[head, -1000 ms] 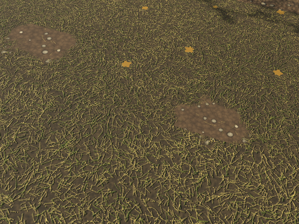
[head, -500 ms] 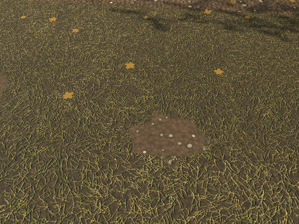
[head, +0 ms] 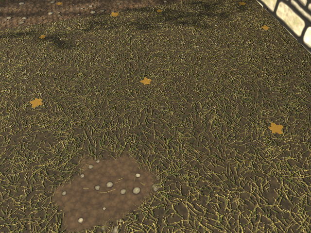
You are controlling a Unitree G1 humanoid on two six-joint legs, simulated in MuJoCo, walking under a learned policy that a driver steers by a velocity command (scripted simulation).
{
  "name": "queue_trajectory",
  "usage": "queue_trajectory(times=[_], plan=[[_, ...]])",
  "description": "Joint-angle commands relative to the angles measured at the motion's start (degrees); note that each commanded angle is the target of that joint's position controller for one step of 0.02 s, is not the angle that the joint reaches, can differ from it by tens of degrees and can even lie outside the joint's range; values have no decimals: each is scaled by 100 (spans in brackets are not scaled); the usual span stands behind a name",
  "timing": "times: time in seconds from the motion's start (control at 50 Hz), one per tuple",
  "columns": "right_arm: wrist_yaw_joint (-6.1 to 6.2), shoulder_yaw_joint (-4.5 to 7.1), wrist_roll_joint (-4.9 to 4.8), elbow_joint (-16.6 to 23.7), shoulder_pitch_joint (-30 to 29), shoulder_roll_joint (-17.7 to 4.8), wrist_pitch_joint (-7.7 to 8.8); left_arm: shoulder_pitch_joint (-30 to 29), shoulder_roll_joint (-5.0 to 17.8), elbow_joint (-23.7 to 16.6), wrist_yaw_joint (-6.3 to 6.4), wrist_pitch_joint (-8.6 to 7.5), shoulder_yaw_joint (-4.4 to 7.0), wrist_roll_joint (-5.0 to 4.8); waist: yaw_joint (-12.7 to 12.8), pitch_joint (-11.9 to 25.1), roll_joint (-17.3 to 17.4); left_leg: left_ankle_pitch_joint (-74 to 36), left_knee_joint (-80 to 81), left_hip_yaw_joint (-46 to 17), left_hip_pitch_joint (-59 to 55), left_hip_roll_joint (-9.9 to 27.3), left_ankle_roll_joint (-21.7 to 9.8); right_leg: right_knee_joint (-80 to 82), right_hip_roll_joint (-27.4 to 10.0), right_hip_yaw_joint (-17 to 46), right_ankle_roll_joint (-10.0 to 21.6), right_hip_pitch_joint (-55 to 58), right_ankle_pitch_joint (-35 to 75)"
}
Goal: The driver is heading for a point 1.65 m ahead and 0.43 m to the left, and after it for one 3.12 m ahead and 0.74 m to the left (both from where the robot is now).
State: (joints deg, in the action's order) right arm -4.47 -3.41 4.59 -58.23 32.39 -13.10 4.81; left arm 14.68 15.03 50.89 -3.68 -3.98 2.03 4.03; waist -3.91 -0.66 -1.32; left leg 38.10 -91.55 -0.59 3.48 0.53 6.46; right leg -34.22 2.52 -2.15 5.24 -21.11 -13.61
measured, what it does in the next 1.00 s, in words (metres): goes down, turning left: left foot, then right foot 0.17 m lower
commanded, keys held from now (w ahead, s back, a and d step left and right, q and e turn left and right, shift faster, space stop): w+e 0.06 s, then w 0.02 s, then w+q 0.92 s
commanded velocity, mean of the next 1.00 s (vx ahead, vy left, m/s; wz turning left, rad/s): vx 0.50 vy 0.00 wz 0.24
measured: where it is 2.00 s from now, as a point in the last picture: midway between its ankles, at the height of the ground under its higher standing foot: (98, 141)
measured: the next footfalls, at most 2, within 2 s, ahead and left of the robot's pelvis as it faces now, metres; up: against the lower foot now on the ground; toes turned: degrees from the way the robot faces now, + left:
left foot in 0.34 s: +0.43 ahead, +0.13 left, +0.00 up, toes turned -2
right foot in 0.94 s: +0.79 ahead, -0.04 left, -0.17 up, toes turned +14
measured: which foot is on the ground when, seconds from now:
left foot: up 0.00-0.32, down 0.34-0.96, up 0.98-1.00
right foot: down 0.00-0.34, up 0.36-0.92, down 0.94-1.00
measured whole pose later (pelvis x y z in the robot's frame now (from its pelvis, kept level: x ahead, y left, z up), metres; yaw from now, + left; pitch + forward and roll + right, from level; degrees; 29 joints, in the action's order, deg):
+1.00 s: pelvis +0.68 +0.04 -0.15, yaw +20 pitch +1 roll +1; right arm -5.8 -1.0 2.4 -56.8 37.2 -11.1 4.7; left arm 8.0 11.7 44.4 -4.0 -4.8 -1.2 5.7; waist -6.8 1.3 -1.8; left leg 47.2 -98.9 -11.3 18.9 -12.1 -2.2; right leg -25.3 -2.6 -3.7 2.0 -16.0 -10.6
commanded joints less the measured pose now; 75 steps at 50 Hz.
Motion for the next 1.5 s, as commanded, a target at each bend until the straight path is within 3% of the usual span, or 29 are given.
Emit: queue_trajectory(times=[0.02, 0.06, 0.14, 0.3, 0.34, 0.38, 0.4, 0.42, 0.5, 0.56, 0.64, 0.76, 0.78, 0.82, 0.92, 0.94, 0.96, 0.98, 1.0, 1.02, 1.04, 1.08, 1.12, 1.2, 1.42, 1.44, 1.46, 1.48, 1.5], plan=[[90, 347, -188, 1293, -1741, -1333, 347, 1719, 909, 188, -5, -65, 248, 61, 1066, 433, 268, -217, -700, -478, 4742, 396, -195, 713, -2123, 2827, 2084, 3180, 4714], [312, 145, -5, 1360, -1424, -572, 234, 588, 20, -92, -69, -259, -98, 72, 15, -355, 275, -1222, 1813, -801, 3476, 868, -643, 1706, -1998, 2552, 1779, 151, 3568], [71, -84, -131, 1325, -1660, 16, -139, 295, 839, -130, -197, -384, 118, 64, -29, -548, -33, -3512, 4612, -104, 1564, 805, -698, 2290, -1219, 1486, 1331, -1730, 2358], [133, 367, -68, 1642, -3347, -998, 5, 922, 960, 80, -61, -199, 176, 166, 437, -289, -162, -4083, 5434, 385, 1893, -99, -1118, 1423, -1321, 784, 467, 1180, 3196], [217, 608, -264, 1218, -1958, -1414, 167, 819, 1042, -3, -86, -231, 218, 240, -62, 367, 36, -4230, 5411, 433, -148, -499, -1433, -320, -863, 193, -11, 900, 4513], [194, 589, -158, 820, 84, -1435, 178, 2358, -194, 180, -268, -253, -164, 372, -99, 2631, 1576, -4550, 6237, -3541, -4059, 1616, -3666, -4178, 426, 281, -774, -1661, -2241], [184, 587, -79, 554, 533, -1134, 259, 771, 444, -244, -279, -201, -44, 113, -739, 1275, 958, -2297, 7192, -4206, -3415, 1448, -2990, -4798, 329, 925, -512, -3139, -2092], [180, 591, -185, 643, -270, -1123, 334, 85, 592, -457, -88, -171, -33, 29, -511, 242, 447, -1529, 7354, -3723, -2032, 1360, -2601, -4772, -103, 1033, -396, -3321, -1481], [183, 340, -177, 920, -1916, -389, 421, -26, 266, -578, 314, -3, -240, 342, 519, 177, 132, -2404, 8052, -2785, 925, 844, -2538, -3009, -888, 1149, -465, -1330, -629], [98, 459, -253, 926, -1707, -742, 477, -371, 328, -809, 379, 91, -224, 133, 423, 17, 138, -2421, 8255, -2155, 1732, 533, -2377, -2036, -770, 738, -838, -816, -337], [56, 517, 39, 827, -949, -770, 392, -288, 19, -926, 131, 128, -353, 235, 342, -8, 345, -3070, 7334, -1655, 2579, 76, -2261, -2502, -597, 303, -786, -139, 1275], [502, 476, -91, -107, 1764, -140, 324, -2343, 8, -1497, 206, -140, -387, 219, -1143, -390, 463, -2499, 5071, -3306, -2544, 443, -2290, -324, -742, 1243, -905, -5166, 1552], [439, 315, -161, 230, 1217, 217, 248, -2332, -168, -1441, 131, -158, -467, 281, -1057, -307, 76, -1778, 4813, -2628, -695, -102, -2106, 764, -736, 908, -689, -3518, 3374], [36, 371, 117, 485, 259, -435, 119, -2016, -440, -1651, 20, -89, -550, 177, -388, -456, 544, -1099, 5531, -2383, 3627, -470, -2120, -100, -396, 109, -529, 603, 4162], [103, 417, -393, 318, 271, -745, 148, 251, 360, -600, 125, -5, -270, 92, 619, -622, -213, -1036, 2520, -2372, 2477, -1076, -1411, 2384, -707, 245, -589, 2480, 4248], [-14, 388, -327, 446, 23, -847, 73, 1858, 764, 17, 136, -22, -66, 31, 1202, -322, -227, -2078, 1271, -2137, 3108, -1020, -1092, 2256, -1227, 170, -250, 3925, 4823], [-170, 215, -202, 427, 849, 156, 122, 3058, 872, 215, 38, -64, 46, 45, 1035, 1783, -1177, 215, -1308, -1519, 4467, -1373, -745, -485, -2335, 888, 1099, 6863, 7451], [-245, 238, -246, 415, 1703, 185, 123, 2888, 1101, -26, -153, -10, 99, 167, 718, 2888, -1150, 1056, -3040, -1164, 5368, -1189, -681, -966, -3350, 1917, 2170, 7411, 8292], [-293, 339, -249, 847, 776, -193, 28, 2387, 1217, -163, -134, 87, 163, 353, 909, 1709, -750, 720, -3663, -753, 6561, -1013, -612, -364, -3307, 2285, 2068, 6281, 6663], [-165, 403, -174, 1215, -56, -321, -28, 1231, 999, -444, -101, 97, 140, 186, 726, 986, -532, 25, -3554, -634, 7240, -512, -531, 646, -3649, 2837, 2013, 4703, 2923], [14, 370, -49, 1172, -565, -245, -33, 442, 36, -627, -42, -15, -144, 187, 471, 176, 535, -1489, -2143, -1038, 6877, 63, -705, 1402, -3180, 2333, 1562, 3022, 674], [72, 179, 107, 1075, -910, 298, -82, -232, -767, -698, 131, -227, -406, 124, -129, -695, 372, -3116, 901, -1027, 4819, 1005, -1055, 2416, -2449, 1198, 1228, 170, 1399], [-110, 224, 44, 1001, -1163, 224, -83, 191, -494, -416, 359, -442, -303, -69, 124, -517, -29, -4032, 2871, -442, 3815, 848, -1075, 2552, -1698, 164, 1110, -234, 1518], [-245, 206, -142, 1382, -2173, 184, -131, 975, 528, 235, 340, -473, -49, 2, 225, -445, -49, -4099, 4540, -283, 3559, 655, -1073, 2559, -2185, -109, 1008, 1056, 3895], [77, 730, -270, 1548, -2775, -689, -56, 1540, 985, 588, 350, -185, 265, 34, 70, -214, -475, -3417, 5768, 697, 1139, -506, -1330, 620, -1893, -1503, 174, 2261, 6660], [187, 934, -315, 1136, -1667, -1065, 12, 1467, 909, 580, 211, -197, 230, 158, -278, 353, -400, -4147, 5233, 395, -939, -526, -1677, -601, -1640, -1497, -87, 788, 5998], [297, 1015, -326, 662, -119, -1325, 11, 1873, 219, 449, -3, -248, -58, 304, -544, 1756, 662, -5092, 5348, -1713, -3902, 840, -2829, -2373, -1129, -1181, -649, -1367, 2437], [368, 972, -74, 408, 910, -1229, -62, 1035, 403, 290, -248, -244, 22, -30, -1040, 2056, 388, -5077, 6747, -3527, -4157, 1841, -3178, -3772, -283, -469, -627, -2070, -2045], [411, 1120, 24, 268, 536, -1454, 120, -155, 230, -123, -270, -250, 1, -216, -1061, 659, 80, -4386, 7212, -3062, -3110, 1720, -2673, -3853, -563, 358, -347, -2896, -1853]])
Velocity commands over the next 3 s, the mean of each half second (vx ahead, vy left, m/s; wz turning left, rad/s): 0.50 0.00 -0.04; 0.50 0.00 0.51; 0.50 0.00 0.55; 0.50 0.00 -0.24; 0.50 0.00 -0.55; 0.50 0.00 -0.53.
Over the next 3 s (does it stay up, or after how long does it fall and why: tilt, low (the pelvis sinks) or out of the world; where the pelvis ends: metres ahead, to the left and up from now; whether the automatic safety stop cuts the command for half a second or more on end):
stays up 1.68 0.40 -0.32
